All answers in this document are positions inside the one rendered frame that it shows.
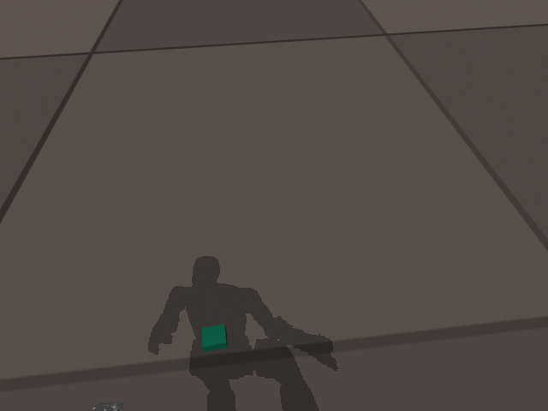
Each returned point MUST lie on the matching small box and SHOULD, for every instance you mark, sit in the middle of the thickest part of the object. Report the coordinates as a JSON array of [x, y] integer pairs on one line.
[[214, 337]]

